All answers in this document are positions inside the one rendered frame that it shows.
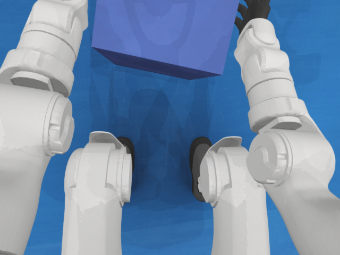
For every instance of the robot right forearm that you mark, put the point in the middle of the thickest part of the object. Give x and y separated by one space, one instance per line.
268 83

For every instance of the robot left forearm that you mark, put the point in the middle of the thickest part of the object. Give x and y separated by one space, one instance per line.
48 47

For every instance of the left robot upper arm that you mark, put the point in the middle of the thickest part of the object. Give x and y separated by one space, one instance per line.
35 125

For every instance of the right robot upper arm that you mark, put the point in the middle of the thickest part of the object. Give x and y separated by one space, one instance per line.
295 168

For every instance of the robot right hand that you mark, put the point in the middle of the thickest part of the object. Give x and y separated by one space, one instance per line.
256 9

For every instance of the robot left thigh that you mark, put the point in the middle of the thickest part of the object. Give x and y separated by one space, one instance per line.
93 213

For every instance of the left robot shin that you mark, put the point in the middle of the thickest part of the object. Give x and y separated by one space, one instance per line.
72 167

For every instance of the carton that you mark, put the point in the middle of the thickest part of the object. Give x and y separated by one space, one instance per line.
187 39

